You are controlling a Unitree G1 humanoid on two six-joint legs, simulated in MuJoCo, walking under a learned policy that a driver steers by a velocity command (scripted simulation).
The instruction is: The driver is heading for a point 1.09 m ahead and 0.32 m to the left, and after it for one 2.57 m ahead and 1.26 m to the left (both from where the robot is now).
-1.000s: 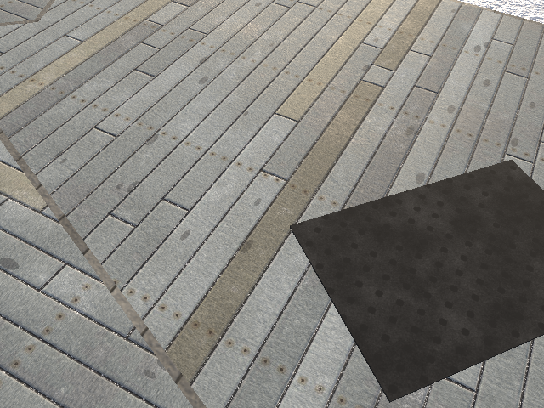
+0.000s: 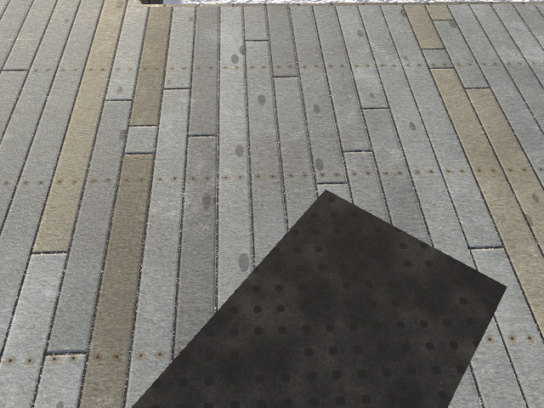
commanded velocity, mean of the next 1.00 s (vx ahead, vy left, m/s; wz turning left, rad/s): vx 0.50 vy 0.00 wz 0.43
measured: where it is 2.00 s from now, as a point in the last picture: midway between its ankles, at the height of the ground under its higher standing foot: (150, 241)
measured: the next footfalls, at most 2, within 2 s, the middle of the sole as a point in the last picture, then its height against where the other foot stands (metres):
right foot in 0.28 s outside the picture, level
left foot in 0.78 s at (193, 397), level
